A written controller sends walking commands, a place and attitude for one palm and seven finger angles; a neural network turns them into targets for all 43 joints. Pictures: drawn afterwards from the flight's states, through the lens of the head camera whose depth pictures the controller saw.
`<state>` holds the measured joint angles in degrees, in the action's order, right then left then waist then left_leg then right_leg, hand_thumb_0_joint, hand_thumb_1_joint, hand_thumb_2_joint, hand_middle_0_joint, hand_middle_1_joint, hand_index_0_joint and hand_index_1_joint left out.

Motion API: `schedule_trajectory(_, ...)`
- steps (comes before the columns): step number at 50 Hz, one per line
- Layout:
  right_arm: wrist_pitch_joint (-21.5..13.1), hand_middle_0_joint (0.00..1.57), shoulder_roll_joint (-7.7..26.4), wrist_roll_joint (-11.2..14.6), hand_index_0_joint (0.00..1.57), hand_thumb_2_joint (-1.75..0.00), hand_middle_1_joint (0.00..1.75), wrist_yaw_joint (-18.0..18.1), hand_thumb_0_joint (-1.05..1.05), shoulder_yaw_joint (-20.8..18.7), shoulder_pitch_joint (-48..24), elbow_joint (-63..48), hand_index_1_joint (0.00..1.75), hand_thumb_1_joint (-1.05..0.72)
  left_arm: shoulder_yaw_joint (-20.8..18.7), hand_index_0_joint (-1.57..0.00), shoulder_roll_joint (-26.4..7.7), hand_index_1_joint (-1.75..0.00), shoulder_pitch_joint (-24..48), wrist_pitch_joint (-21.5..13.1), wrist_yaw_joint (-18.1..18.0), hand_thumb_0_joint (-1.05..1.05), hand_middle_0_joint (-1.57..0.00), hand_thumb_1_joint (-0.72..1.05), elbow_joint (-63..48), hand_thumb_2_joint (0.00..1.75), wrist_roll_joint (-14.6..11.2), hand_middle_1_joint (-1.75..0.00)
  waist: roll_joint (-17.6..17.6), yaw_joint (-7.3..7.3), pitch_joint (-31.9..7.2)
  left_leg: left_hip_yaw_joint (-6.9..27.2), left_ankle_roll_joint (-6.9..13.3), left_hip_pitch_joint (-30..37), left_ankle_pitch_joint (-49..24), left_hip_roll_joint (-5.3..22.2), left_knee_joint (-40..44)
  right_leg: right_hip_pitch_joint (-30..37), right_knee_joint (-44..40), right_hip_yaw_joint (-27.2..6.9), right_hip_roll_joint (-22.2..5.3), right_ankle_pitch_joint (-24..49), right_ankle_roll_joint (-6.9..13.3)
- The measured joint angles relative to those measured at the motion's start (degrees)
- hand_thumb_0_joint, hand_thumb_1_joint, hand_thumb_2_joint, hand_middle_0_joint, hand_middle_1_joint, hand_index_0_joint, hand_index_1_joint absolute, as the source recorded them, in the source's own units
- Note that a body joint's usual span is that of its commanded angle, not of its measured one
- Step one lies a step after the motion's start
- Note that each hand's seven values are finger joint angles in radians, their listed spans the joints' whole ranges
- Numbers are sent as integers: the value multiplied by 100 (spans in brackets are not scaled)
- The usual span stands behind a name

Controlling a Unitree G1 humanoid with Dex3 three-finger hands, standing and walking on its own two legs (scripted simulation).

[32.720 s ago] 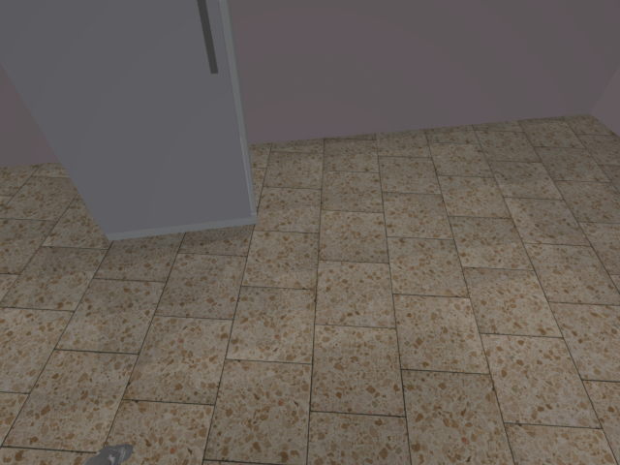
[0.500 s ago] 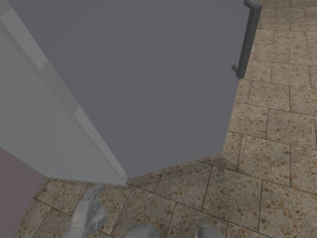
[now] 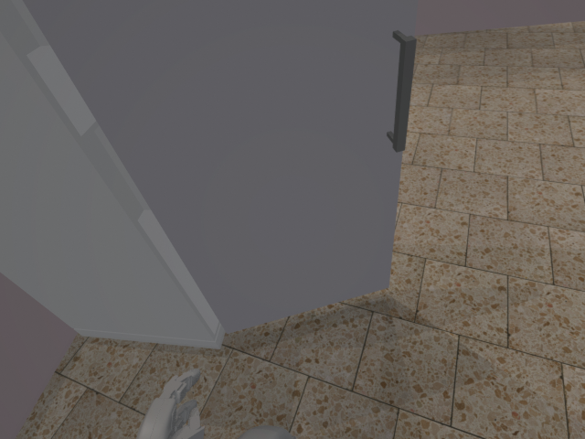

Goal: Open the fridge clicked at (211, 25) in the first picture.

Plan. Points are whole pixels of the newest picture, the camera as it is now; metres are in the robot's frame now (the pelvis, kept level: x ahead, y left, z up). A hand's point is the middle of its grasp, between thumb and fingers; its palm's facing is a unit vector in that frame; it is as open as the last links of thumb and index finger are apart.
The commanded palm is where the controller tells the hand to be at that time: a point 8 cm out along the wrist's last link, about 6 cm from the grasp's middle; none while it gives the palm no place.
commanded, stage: stop stepping back and stand still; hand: right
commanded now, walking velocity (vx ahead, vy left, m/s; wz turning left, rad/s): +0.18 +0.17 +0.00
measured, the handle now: (398, 95) +0.72 -0.15 +0.11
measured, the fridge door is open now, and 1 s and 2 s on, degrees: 68 68 68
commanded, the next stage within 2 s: let the arm hang, fingers relaxed in 0.74 s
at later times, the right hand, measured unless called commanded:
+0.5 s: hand (568, 275) +0.25 -0.24 +0.18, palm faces +0.38 +0.80 -0.46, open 7.4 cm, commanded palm +0.18 -0.28 +0.19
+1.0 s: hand (496, 383) +0.23 -0.23 -0.04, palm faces +0.10 +0.91 -0.40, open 7.4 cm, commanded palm none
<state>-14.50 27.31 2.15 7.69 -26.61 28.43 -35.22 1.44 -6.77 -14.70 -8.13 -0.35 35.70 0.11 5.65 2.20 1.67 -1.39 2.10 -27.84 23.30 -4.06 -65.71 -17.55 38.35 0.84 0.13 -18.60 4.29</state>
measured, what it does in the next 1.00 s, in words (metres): steps on the spot: left foot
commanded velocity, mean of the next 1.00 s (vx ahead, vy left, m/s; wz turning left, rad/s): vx -0.01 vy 0.02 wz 0.00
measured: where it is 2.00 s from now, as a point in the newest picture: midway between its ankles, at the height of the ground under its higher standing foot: outside the picture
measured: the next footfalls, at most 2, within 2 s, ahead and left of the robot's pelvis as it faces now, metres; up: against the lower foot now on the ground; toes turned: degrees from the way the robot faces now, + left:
left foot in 0.26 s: +0.04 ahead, +0.09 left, +0.00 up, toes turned +4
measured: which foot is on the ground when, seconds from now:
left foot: up 0.00-0.24, down 0.26-1.00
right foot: down 0.00-1.00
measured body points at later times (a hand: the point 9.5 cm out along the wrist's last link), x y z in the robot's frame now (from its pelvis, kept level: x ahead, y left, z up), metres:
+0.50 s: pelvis +0.04 +0.02 +0.01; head +0.05 +0.00 +0.46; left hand +0.20 +0.25 -0.07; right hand +0.22 -0.28 +0.20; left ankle +0.00 +0.09 -0.73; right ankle +0.02 -0.07 -0.73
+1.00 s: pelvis +0.03 +0.01 +0.00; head +0.03 +0.02 +0.45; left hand +0.18 +0.26 -0.11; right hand +0.22 -0.28 -0.02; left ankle +0.00 +0.09 -0.73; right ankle +0.02 -0.07 -0.73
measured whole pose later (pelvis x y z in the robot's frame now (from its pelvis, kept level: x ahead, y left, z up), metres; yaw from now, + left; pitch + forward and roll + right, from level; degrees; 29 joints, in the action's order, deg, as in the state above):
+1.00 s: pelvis +0.03 +0.01 +0.00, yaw -2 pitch +2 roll +1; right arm 0.7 18.3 -1.6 1.2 -5.4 14.3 19.7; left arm -0.1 -16.5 -11.0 0.5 0.4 40.8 0.8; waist -3.0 1.1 -2.0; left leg -7.2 3.2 -15.7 21.4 -0.9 -35.3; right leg -19.3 37.2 0.4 3.6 -19.4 3.9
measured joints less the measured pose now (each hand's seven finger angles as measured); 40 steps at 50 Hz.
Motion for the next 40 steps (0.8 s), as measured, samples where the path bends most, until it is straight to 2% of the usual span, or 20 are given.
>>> schedule_trajectory(3,-74,21,59,0,21,-90,30,-44,2,-110,276,-11,30,-89,61,-21,-10,-30,-206,124,13,1,-21,90,46,90,7,-30,-278,-75,-130,-325,18,172,-151,-4,955,116,-473,-55,-127,228,-13)
schedule_trajectory(7,114,21,-28,46,21,-90,30,-29,1,-110,334,415,30,-89,70,-21,-64,-30,-366,203,-147,1,-21,90,103,90,24,-30,-563,-178,-221,-552,29,883,48,-3,2598,412,-1099,-20,-143,487,-54)
schedule_trajectory(10,341,21,-109,66,21,-90,30,-2,1,-2,244,712,30,-89,64,-21,-119,-30,-367,194,-258,2,-21,90,94,90,55,-30,-601,-168,-212,-530,70,1535,-104,-17,3804,543,-1317,4,-16,574,-52)
schedule_trajectory(13,448,21,-152,76,21,-90,30,10,1,106,188,827,30,-89,54,-21,-180,-30,-207,178,-314,2,-21,89,109,90,91,-30,-438,-167,-200,-351,158,1949,-666,134,4422,454,-1155,124,223,464,-20)
schedule_trajectory(15,462,21,-238,77,21,-90,30,4,2,213,116,855,30,-89,16,-21,-233,-30,-4,183,-330,2,-21,90,191,90,106,-30,-463,-139,-85,-360,94,1929,-1047,155,4341,442,-1017,130,225,364,-50)
schedule_trajectory(17,429,21,-269,86,21,-90,30,-2,2,282,116,781,30,-89,-22,-21,-256,-30,123,184,-313,2,-21,90,217,90,62,-30,-439,-110,-31,-377,58,1878,-892,164,4153,443,-958,114,228,314,-71)
schedule_trajectory(22,239,21,-221,128,21,-90,30,47,2,226,371,492,30,-89,-79,-21,-316,-30,277,229,-298,2,-21,90,75,90,-37,-30,-345,-82,-50,-360,134,1755,-615,141,3876,396,-840,129,198,190,-121)
schedule_trajectory(27,138,22,-195,137,21,-90,30,121,2,143,369,589,30,-89,-133,-21,-463,-30,336,332,-320,1,-21,90,-37,90,-104,-30,-419,-111,-141,-372,198,1714,-532,81,3819,337,-738,110,139,87,-178)
schedule_trajectory(35,277,21,-399,102,21,-90,30,193,1,313,257,900,30,-89,-135,-21,-580,-30,318,556,-350,1,-21,90,-83,90,-148,-30,-407,-145,-204,-326,190,1807,-512,96,3890,510,-961,142,160,134,-194)
schedule_trajectory(40,321,21,-379,75,21,-90,30,179,2,406,311,816,30,-89,-93,-21,-549,-30,306,618,-362,1,-21,90,-154,90,-141,-30,-411,-124,-178,-327,178,1861,-595,84,4011,550,-1054,138,152,207,-192)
